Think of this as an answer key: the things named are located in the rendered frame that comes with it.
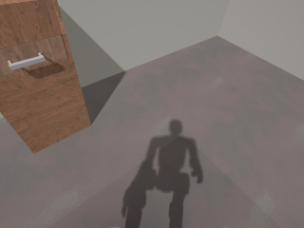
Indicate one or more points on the cabinet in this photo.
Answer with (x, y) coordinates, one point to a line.
(43, 104)

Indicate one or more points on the drawer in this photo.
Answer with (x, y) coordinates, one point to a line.
(52, 48)

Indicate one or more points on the handle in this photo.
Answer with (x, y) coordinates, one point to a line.
(28, 62)

